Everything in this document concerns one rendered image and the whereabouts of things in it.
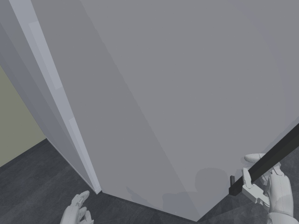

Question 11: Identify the right robot hand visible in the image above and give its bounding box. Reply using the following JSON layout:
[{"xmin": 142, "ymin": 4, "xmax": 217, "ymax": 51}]
[{"xmin": 242, "ymin": 154, "xmax": 293, "ymax": 217}]

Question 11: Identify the fridge door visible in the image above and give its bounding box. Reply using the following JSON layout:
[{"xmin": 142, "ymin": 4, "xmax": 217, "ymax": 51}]
[{"xmin": 31, "ymin": 0, "xmax": 299, "ymax": 222}]

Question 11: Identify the handle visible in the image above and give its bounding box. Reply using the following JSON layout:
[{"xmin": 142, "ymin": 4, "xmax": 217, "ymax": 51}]
[{"xmin": 229, "ymin": 123, "xmax": 299, "ymax": 196}]

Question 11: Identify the robot right forearm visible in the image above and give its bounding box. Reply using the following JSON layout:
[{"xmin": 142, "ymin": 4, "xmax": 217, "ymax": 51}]
[{"xmin": 265, "ymin": 212, "xmax": 299, "ymax": 224}]

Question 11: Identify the left robot hand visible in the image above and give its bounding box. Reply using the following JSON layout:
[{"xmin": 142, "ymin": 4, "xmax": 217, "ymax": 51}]
[{"xmin": 60, "ymin": 190, "xmax": 94, "ymax": 224}]

